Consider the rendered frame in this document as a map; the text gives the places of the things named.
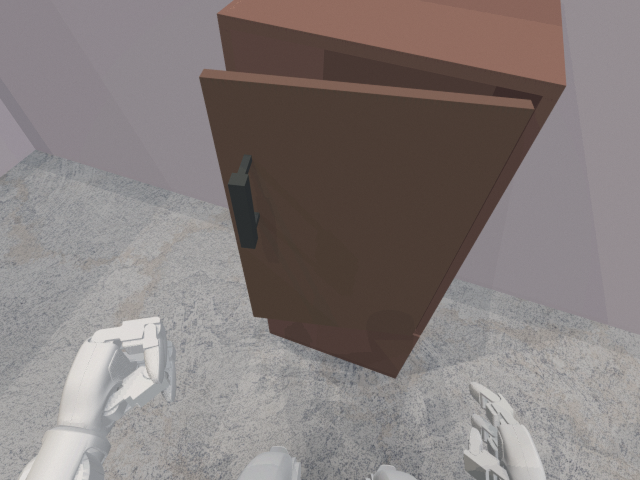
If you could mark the cupboard door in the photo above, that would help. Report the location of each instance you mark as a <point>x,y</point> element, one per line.
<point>365,192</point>

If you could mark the left robot forearm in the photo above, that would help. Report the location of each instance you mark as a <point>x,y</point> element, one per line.
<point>68,453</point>

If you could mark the left robot thigh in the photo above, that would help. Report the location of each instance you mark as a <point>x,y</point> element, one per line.
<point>272,466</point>

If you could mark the left robot shin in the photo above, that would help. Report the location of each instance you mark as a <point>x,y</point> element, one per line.
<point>278,449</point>

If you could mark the robot right hand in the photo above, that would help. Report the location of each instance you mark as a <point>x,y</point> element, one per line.
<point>512,454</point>

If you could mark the handle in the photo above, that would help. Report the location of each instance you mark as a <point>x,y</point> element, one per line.
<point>241,198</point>

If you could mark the robot left hand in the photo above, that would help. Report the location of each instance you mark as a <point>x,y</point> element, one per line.
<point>90,399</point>

